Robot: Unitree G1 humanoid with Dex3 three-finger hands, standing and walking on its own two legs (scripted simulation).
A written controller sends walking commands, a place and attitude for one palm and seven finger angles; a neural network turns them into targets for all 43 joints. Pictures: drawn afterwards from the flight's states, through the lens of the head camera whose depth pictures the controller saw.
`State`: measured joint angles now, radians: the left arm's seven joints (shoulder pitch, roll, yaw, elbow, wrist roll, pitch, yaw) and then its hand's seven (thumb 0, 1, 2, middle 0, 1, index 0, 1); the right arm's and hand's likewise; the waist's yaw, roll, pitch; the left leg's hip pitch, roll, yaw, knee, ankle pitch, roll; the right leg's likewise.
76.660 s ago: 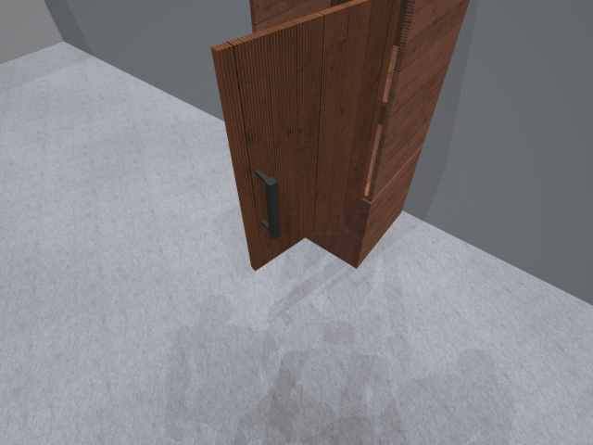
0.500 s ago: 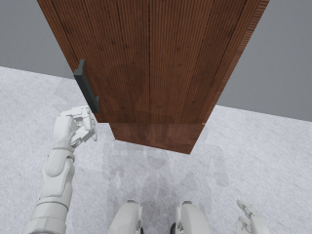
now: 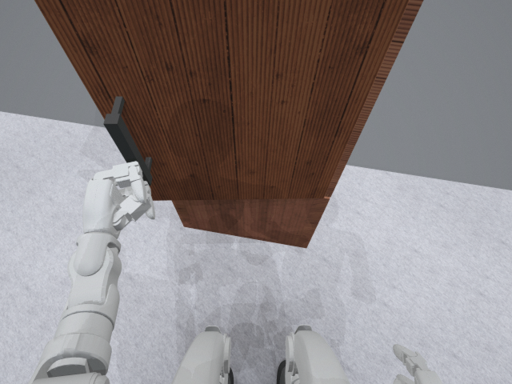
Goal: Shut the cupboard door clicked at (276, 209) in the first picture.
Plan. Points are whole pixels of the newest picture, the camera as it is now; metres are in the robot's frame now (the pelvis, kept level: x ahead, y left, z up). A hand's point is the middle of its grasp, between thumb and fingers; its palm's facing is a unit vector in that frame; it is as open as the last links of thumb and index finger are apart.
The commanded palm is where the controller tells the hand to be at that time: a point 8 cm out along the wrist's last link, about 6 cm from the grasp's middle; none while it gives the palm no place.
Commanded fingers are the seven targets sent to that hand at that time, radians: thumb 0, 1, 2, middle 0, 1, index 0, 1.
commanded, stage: push the door shut along its arc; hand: left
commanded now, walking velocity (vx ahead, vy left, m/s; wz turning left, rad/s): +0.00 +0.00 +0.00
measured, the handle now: (133, 145) +0.49 +0.22 +0.02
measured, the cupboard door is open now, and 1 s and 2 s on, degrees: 12 3 0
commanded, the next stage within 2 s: pull the fist back off the door in 1.36 s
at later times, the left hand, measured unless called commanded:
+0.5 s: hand (148, 176) +0.42 +0.18 +0.04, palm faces -0.07 -1.00 -0.05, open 3.1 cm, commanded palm +0.41 +0.23 +0.03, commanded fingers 0.00 0.90 0.90 -1.30 -1.50 -1.30 -1.50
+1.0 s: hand (156, 150) +0.48 +0.18 +0.03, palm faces -0.20 -0.98 -0.05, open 3.1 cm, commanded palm +0.48 +0.21 +0.03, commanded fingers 0.00 0.90 0.90 -1.30 -1.50 -1.30 -1.50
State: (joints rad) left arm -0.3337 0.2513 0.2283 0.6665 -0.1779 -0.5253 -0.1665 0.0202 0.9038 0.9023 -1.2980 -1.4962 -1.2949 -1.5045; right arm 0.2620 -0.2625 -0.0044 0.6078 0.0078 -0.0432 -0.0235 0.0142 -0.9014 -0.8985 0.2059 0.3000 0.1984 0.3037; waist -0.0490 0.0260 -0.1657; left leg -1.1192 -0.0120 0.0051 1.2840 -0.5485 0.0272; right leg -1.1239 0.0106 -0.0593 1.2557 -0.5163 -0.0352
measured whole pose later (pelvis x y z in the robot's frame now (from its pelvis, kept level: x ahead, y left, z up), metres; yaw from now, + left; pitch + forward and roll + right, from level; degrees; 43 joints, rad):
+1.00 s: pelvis -0.02 +0.01 -0.02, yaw +0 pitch +26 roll -4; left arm -0.88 0.48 0.27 1.14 -0.15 -0.47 -0.40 0.02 0.90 0.90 -1.30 -1.50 -1.30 -1.50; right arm 0.32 -0.29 0.02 0.65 0.01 -0.03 -0.02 0.01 -0.90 -0.90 0.21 0.30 0.20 0.30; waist -0.15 0.04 -0.15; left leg -1.30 -0.01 -0.03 1.39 -0.55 0.05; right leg -1.28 0.01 -0.09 1.31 -0.50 -0.02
